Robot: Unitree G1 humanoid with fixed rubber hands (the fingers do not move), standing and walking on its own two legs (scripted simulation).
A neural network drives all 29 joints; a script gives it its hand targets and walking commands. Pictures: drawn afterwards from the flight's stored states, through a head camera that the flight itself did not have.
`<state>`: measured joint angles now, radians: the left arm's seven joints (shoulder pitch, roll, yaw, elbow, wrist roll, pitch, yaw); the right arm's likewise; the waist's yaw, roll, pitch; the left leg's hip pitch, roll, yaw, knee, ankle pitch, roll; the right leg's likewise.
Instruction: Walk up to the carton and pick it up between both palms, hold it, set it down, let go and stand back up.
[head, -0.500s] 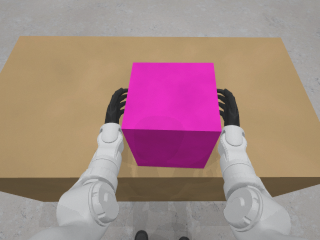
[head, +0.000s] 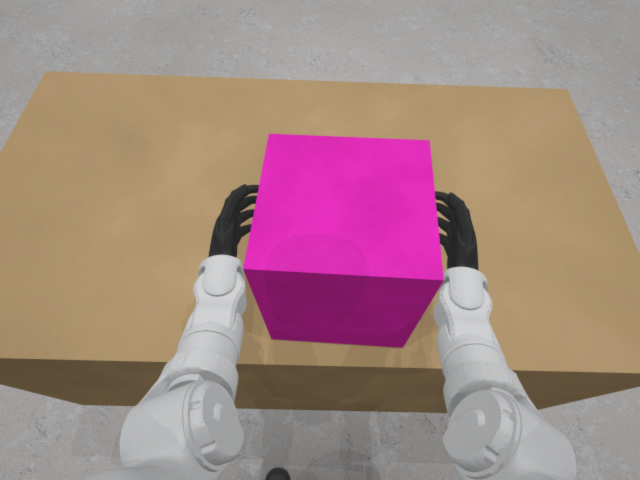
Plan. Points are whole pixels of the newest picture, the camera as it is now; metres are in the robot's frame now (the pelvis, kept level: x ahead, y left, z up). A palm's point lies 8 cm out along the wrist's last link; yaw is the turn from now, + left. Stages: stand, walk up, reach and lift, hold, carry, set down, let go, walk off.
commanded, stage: reach and lift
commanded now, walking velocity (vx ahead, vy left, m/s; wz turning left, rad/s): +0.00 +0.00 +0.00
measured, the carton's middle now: (342, 250) +0.43 +0.02 -0.05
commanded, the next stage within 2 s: none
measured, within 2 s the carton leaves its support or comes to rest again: leaves its support in 0.98 s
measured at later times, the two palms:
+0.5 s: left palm (226, 246) +0.40 +0.17 +0.00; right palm (457, 258) +0.40 -0.13 +0.01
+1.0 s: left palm (222, 255) +0.38 +0.17 +0.00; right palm (456, 266) +0.39 -0.13 +0.01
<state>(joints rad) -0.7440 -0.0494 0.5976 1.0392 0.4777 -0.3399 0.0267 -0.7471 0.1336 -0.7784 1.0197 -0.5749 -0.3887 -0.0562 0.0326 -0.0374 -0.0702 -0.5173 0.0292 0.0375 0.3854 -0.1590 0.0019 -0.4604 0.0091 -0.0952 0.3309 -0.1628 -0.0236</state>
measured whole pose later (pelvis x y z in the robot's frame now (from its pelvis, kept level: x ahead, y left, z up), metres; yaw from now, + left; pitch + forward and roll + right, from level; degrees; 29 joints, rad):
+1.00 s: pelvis +0.00 +0.00 +0.00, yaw +0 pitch +16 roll -1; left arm -0.69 0.02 0.43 1.15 0.29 -0.40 0.07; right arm -0.69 0.08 -0.55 1.14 -0.41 -0.45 -0.15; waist 0.03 -0.01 -0.11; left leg -0.50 0.04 0.04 0.36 -0.15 0.00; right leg -0.43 0.02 -0.10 0.28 -0.14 -0.03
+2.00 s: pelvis -0.02 +0.00 +0.01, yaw +1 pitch -1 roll -1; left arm -0.61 -0.01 0.25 0.62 0.21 0.17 0.07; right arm -0.63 0.00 -0.16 0.83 0.03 -0.02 -0.17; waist -0.01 -0.04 -0.01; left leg -0.16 0.03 0.04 0.32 -0.14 0.00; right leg -0.08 0.01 -0.09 0.23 -0.14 -0.02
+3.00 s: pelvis -0.03 +0.00 +0.01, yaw +2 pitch -9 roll -1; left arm -0.60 -0.03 0.29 0.16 0.35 0.59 -0.04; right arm -0.62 0.00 -0.06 0.57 0.10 0.18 -0.21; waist -0.09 -0.08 0.10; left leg -0.01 0.00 0.01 0.32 -0.15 0.01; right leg 0.06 0.00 -0.10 0.27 -0.17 -0.01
